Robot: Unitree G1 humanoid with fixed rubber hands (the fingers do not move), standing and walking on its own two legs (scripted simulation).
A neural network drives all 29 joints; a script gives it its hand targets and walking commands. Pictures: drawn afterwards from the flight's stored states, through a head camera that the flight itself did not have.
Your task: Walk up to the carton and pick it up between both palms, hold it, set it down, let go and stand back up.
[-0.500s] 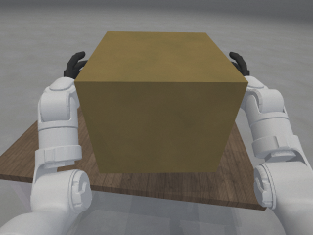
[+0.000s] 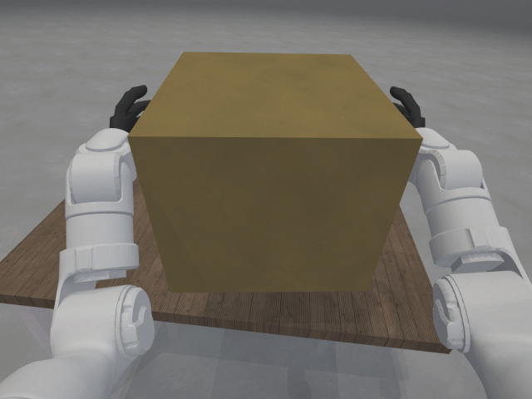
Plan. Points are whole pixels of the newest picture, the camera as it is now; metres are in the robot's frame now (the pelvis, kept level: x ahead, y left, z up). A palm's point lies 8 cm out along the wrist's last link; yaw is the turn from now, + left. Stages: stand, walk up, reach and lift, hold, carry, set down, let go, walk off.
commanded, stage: hold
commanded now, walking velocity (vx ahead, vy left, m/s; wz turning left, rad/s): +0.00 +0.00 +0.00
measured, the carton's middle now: (268, 162) +0.42 -0.01 +0.21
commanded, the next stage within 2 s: set down in 1.20 s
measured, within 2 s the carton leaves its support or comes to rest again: neither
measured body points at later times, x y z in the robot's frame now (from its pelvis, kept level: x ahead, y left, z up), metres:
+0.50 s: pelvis +0.00 +0.00 +0.00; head -0.09 +0.01 +0.44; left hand +0.38 +0.19 +0.28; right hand +0.38 -0.20 +0.29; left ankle +0.01 +0.12 -0.75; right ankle +0.00 -0.10 -0.75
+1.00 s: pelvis +0.00 +0.00 +0.00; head -0.08 +0.01 +0.44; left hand +0.38 +0.20 +0.28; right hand +0.39 -0.19 +0.29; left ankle +0.01 +0.12 -0.75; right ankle +0.00 -0.10 -0.75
